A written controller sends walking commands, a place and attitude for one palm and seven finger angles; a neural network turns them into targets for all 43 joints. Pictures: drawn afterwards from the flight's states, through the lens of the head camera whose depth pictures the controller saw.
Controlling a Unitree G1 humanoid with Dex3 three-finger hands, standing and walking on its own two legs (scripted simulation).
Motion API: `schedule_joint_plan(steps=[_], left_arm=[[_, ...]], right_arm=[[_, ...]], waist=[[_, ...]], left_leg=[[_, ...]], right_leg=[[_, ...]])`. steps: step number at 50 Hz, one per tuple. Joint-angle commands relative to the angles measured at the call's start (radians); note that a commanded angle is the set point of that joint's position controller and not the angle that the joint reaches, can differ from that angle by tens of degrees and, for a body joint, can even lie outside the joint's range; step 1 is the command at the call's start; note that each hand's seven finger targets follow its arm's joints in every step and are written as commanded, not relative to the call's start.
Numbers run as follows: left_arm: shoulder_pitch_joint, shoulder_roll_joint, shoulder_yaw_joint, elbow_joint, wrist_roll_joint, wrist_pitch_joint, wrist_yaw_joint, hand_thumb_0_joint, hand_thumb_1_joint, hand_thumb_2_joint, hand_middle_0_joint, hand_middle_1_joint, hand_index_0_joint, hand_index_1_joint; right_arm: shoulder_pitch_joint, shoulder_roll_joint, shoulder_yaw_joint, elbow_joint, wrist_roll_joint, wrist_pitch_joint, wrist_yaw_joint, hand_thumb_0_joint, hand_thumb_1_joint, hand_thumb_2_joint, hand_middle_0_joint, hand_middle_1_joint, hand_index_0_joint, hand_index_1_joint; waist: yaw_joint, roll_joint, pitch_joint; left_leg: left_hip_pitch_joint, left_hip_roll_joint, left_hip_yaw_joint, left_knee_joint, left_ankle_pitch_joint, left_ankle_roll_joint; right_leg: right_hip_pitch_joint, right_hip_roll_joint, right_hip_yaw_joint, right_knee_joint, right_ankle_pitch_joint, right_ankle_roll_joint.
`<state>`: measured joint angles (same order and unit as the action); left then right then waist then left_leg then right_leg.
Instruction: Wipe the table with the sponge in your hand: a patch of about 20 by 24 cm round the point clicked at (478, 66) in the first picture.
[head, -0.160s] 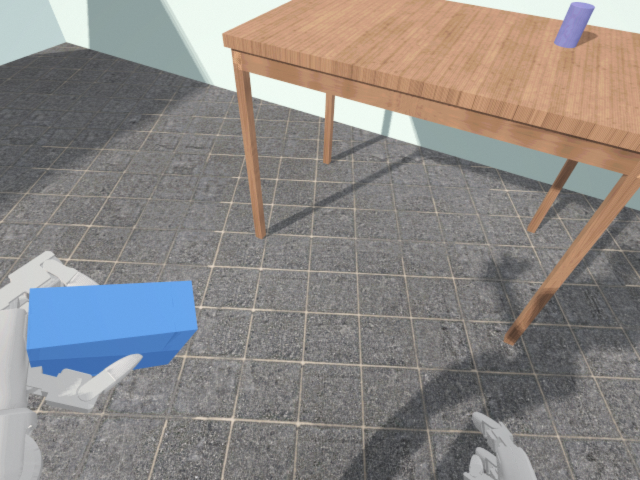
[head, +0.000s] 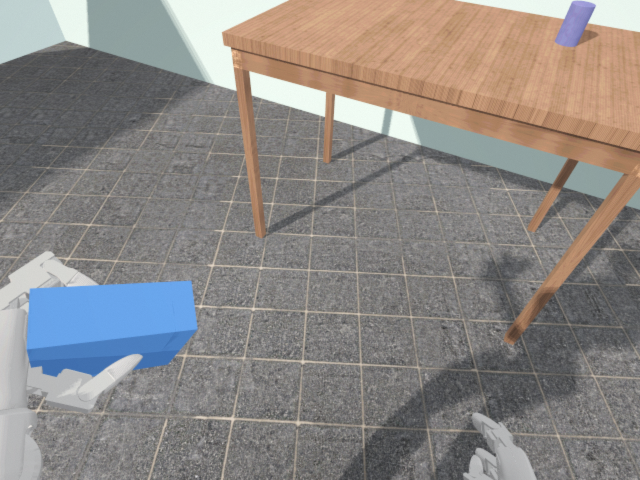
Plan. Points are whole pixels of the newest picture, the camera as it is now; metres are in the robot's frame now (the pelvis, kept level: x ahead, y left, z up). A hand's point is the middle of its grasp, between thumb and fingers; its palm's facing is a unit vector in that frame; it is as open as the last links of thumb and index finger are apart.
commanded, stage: stand and wait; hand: left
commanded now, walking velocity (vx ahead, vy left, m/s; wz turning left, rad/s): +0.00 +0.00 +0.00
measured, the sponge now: (135, 331) +0.23 +0.20 +0.13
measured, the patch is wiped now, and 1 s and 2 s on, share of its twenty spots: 0.00 0.00 0.00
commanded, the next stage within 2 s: look at it before walking up in 0.10 s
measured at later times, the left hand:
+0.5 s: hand (86, 330) +0.22 +0.24 +0.15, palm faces +0.41 -0.82 -0.39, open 9.3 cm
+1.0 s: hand (96, 256) +0.30 +0.26 +0.16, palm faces +0.51 -0.75 -0.43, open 9.3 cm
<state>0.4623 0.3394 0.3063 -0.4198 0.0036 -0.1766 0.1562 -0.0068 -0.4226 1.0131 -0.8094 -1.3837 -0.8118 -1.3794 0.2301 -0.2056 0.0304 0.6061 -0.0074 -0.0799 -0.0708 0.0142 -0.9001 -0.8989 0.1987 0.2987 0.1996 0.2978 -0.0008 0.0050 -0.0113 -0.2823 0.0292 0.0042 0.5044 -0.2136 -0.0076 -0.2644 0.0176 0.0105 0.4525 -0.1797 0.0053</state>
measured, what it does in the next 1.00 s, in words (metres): walks ahead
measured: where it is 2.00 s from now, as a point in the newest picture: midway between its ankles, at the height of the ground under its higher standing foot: (340, 455)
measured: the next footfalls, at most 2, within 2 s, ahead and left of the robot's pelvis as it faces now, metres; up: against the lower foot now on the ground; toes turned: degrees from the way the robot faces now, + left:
right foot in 1.22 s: +0.32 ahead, -0.14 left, +0.00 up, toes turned -2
left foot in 1.70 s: +0.37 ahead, +0.11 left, +0.00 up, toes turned +29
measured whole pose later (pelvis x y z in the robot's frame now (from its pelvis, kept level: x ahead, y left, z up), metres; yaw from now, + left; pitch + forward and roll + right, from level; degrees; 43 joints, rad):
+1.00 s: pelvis +0.11 -0.01 -0.01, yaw +6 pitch -1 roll +1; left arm 0.46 0.39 0.38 -0.48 0.00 -0.21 0.18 -0.01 -0.43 1.02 -0.81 -1.38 -0.81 -1.38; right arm 0.20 -0.17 0.00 0.64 -0.01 -0.07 -0.06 0.02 -0.90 -0.90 0.20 0.30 0.20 0.30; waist -0.01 -0.03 0.03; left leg -0.29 0.06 0.12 0.63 -0.33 0.01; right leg -0.42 -0.05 -0.04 1.12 -0.53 0.02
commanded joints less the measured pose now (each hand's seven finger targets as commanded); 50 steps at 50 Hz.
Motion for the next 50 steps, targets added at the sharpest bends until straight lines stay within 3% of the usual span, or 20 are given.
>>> schedule_joint_plan(steps=[1, 7, 17, 20, 23, 28, 31, 33, 35, 36, 37, 39, 41, 42, 43, 44, 45, 46, 47, 50], left_arm=[[-0.092, 0.166, 0.11, -0.239, -0.013, -0.07, 0.022, 0.0, 0.1, 1.3, -1.2, -1.6, -1.2, -1.6], [-0.089, 0.171, 0.114, -0.252, -0.012, -0.069, 0.019, 0.0, 0.1, 1.3, -1.2, -1.6, -1.2, -1.6], [-0.097, 0.168, 0.113, -0.228, -0.013, -0.07, 0.021, 0.0, 0.1, 1.3, -1.2, -1.6, -1.2, -1.6], [-0.102, 0.172, 0.107, -0.229, -0.013, -0.069, 0.023, 0.0, 0.1, 1.3, -1.2, -1.6, -1.2, -1.6], [-0.11, 0.172, 0.111, -0.253, -0.006, -0.058, 0.031, 0.0, 0.1, 1.3, -1.2, -1.6, -1.2, -1.6], [-0.081, 0.16, 0.122, -0.239, -0.002, -0.066, 0.034, 0.0, 0.1, 1.3, -1.2, -1.6, -1.2, -1.6], [-0.101, 0.151, 0.108, -0.242, 0.003, -0.069, 0.027, 0.0, 0.1, 1.3, -1.2, -1.6, -1.2, -1.6], [-0.113, 0.176, 0.122, -0.248, 0.004, -0.075, 0.027, 0.0, 0.1, 1.3, -1.2, -1.6, -1.2, -1.6], [-0.125, 0.204, 0.135, -0.246, 0.0, -0.081, 0.032, 0.0, 0.1, 1.3, -1.2, -1.6, -1.2, -1.6], [-0.157, 0.211, 0.137, -0.267, -0.002, -0.091, 0.037, 0.0, 0.1, 1.3, -1.2, -1.6, -1.2, -1.6], [-0.163, 0.225, 0.148, -0.266, 0.002, -0.091, 0.039, 0.0, 0.1, 1.3, -1.2, -1.6, -1.2, -1.6], [-0.105, 0.227, 0.17, -0.28, 0.0, -0.105, 0.039, 0.0, 0.1, 1.3, -1.2, -1.6, -1.2, -1.6], [-0.097, 0.218, 0.18, -0.313, -0.008, -0.11, 0.044, 0.0, 0.1, 1.3, -1.2, -1.6, -1.2, -1.6], [-0.081, 0.206, 0.171, -0.322, -0.014, -0.105, 0.046, 0.0, 0.1, 1.3, -1.2, -1.6, -1.2, -1.6], [-0.076, 0.198, 0.164, -0.348, -0.021, -0.112, 0.045, 0.0, 0.1, 1.3, -1.2, -1.6, -1.2, -1.6], [-0.051, 0.193, 0.171, -0.366, -0.027, -0.12, 0.048, 0.0, 0.1, 1.3, -1.2, -1.6, -1.2, -1.6], [-0.061, 0.18, 0.148, -0.341, -0.028, -0.127, 0.048, 0.0, 0.1, 1.3, -1.2, -1.6, -1.2, -1.6], [-0.075, 0.196, 0.15, -0.286, -0.016, -0.112, 0.038, 0.0, 0.1, 1.3, -1.2, -1.6, -1.2, -1.6], [-0.104, 0.194, 0.144, -0.313, -0.02, -0.106, 0.033, 0.0, 0.1, 1.3, -1.2, -1.6, -1.2, -1.6], [-0.062, 0.16, 0.121, -0.342, -0.015, -0.097, 0.019, 0.0, 0.1, 1.3, -1.2, -1.6, -1.2, -1.6]], right_arm=[[-0.097, -0.118, -0.05, -0.158, 0.005, -0.055, -0.008, 0.0, -0.9, -0.9, 0.2, 0.3, 0.2, 0.3], [-0.099, -0.125, -0.052, -0.16, 0.004, -0.056, -0.008, 0.0, -0.9, -0.9, 0.2, 0.3, 0.2, 0.3], [-0.097, -0.122, -0.053, -0.155, 0.003, -0.056, -0.007, 0.0, -0.9, -0.9, 0.2, 0.3, 0.2, 0.3], [-0.09, -0.119, -0.057, -0.149, 0.001, -0.05, -0.007, 0.0, -0.9, -0.9, 0.2, 0.3, 0.2, 0.3], [-0.095, -0.119, -0.056, -0.155, -0.005, -0.038, -0.017, 0.0, -0.9, -0.9, 0.2, 0.3, 0.2, 0.3], [-0.085, -0.125, -0.057, -0.141, -0.002, -0.04, -0.023, 0.0, -0.9, -0.9, 0.2, 0.3, 0.2, 0.3], [-0.08, -0.121, -0.057, -0.139, -0.006, -0.041, -0.018, 0.0, -0.9, -0.9, 0.2, 0.3, 0.2, 0.3], [-0.074, -0.117, -0.058, -0.136, -0.008, -0.047, -0.015, 0.0, -0.9, -0.9, 0.2, 0.3, 0.2, 0.3], [-0.061, -0.101, -0.064, -0.127, 0.003, -0.048, -0.003, 0.0, -0.9, -0.9, 0.2, 0.3, 0.2, 0.3], [-0.093, -0.107, -0.067, -0.13, 0.004, -0.053, -0.002, 0.0, -0.9, -0.9, 0.2, 0.3, 0.2, 0.3], [-0.106, -0.114, -0.064, -0.125, 0.001, -0.05, 0.002, 0.0, -0.9, -0.9, 0.2, 0.3, 0.2, 0.3], [-0.093, -0.089, -0.045, -0.12, -0.008, -0.04, 0.003, 0.0, -0.9, -0.9, 0.2, 0.3, 0.2, 0.3], [-0.086, -0.074, -0.042, -0.129, -0.011, -0.03, 0.004, 0.0, -0.9, -0.9, 0.2, 0.3, 0.2, 0.3], [-0.082, -0.078, -0.051, -0.135, -0.01, -0.031, -0.001, 0.0, -0.9, -0.9, 0.2, 0.3, 0.2, 0.3], [-0.061, -0.087, -0.061, -0.14, -0.004, -0.037, -0.011, 0.0, -0.9, -0.9, 0.2, 0.3, 0.2, 0.3], [-0.071, -0.124, -0.078, -0.143, -0.004, -0.035, -0.011, 0.0, -0.9, -0.9, 0.2, 0.3, 0.2, 0.3], [-0.069, -0.111, -0.071, -0.142, 0.002, -0.034, -0.002, 0.0, -0.9, -0.9, 0.2, 0.3, 0.2, 0.3], [-0.072, -0.113, -0.074, -0.122, -0.004, -0.036, 0.004, 0.0, -0.9, -0.9, 0.2, 0.3, 0.2, 0.3], [-0.074, -0.107, -0.082, -0.119, 0.002, -0.041, 0.005, 0.0, -0.9, -0.9, 0.2, 0.3, 0.2, 0.3], [-0.075, -0.108, -0.084, -0.106, 0.012, -0.053, 0.01, 0.0, -0.9, -0.9, 0.2, 0.3, 0.2, 0.3]], waist=[[0.001, 0.059, -0.094], [0.002, 0.093, -0.096], [-0.001, 0.044, -0.079], [-0.007, 0.0, -0.093], [-0.015, 0.018, -0.034], [-0.017, 0.163, -0.029], [-0.014, 0.199, 0.025], [-0.009, 0.056, -0.002], [-0.005, -0.203, -0.033], [0.009, -0.169, -0.005], [0.011, -0.134, 0.025], [0.013, -0.117, 0.006], [0.002, -0.118, -0.056], [-0.014, -0.066, -0.099], [-0.032, 0.035, -0.14], [-0.029, 0.276, -0.174], [-0.028, 0.317, -0.156], [-0.033, 0.234, -0.088], [-0.034, 0.158, -0.06], [-0.009, 0.174, -0.047]], left_leg=[[-0.035, 0.045, -0.036, -0.125, -0.019, 0.015], [-0.041, 0.049, -0.039, -0.134, 0.007, 0.012], [-0.029, 0.036, -0.02, -0.11, -0.054, 0.012], [-0.033, 0.035, -0.021, -0.075, -0.217, 0.036], [-0.085, 0.048, -0.069, -0.069, -0.375, 0.064], [-0.094, 0.175, -0.281, -0.161, -0.39, 0.133], [-0.196, 0.172, -0.274, -0.155, -0.415, 0.131], [-0.249, 0.099, -0.14, -0.002, -0.274, 0.089], [-0.375, -0.024, 0.055, 0.336, -0.255, 0.023], [-0.4, 0.005, 0.028, 0.431, -0.293, 0.013], [-0.42, 0.03, 0.009, 0.463, -0.319, 0.01], [-0.313, 0.064, 0.032, 0.325, -0.273, 0.016], [-0.108, 0.023, 0.126, 0.108, -0.134, 0.014], [0.031, -0.016, 0.163, -0.005, -0.025, 0.014], [0.218, 0.008, 0.115, -0.072, 0.024, 0.044], [0.389, 0.23, -0.204, -0.106, 0.128, 0.146], [0.381, 0.381, -0.475, -0.177, 0.175, 0.241], [0.297, 0.425, -0.533, -0.206, 0.081, 0.273], [0.313, 0.427, -0.536, -0.184, 0.109, 0.295], [0.27, 0.332, -0.252, -0.172, 0.147, 0.234]], right_leg=[[0.09, -0.045, 0.043, -0.068, -0.02, -0.006], [0.101, -0.037, 0.033, -0.054, 0.003, -0.004], [0.055, -0.054, 0.062, -0.095, -0.053, -0.01], [0.029, -0.092, 0.092, -0.088, -0.253, -0.03], [-0.04, -0.107, 0.1, -0.064, -0.452, -0.053], [-0.045, -0.035, -0.033, 0.17, -0.328, -0.017], [0.017, -0.033, -0.05, 0.141, -0.311, -0.025], [0.108, -0.115, 0.06, 0.017, -0.327, -0.063], [0.22, -0.349, 0.405, -0.132, -0.356, -0.184], [0.208, -0.417, 0.467, -0.17, -0.322, -0.242], [0.204, -0.436, 0.459, -0.169, -0.235, -0.265], [0.186, -0.376, 0.264, -0.103, 0.017, -0.236], [0.15, -0.289, 0.08, -0.009, 0.092, -0.168], [0.126, -0.242, 0.007, 0.101, 0.124, -0.128], [0.016, -0.188, -0.047, 0.299, 0.17, -0.072], [-0.213, -0.079, -0.12, 0.528, -0.075, 0.002], [-0.338, -0.037, -0.071, 0.693, -0.421, 0.009], [-0.41, -0.089, -0.005, 0.77, -0.42, 0.005], [-0.472, -0.109, 0.014, 0.785, -0.404, 0.01], [-0.45, -0.134, -0.048, 0.656, -0.298, 0.028]])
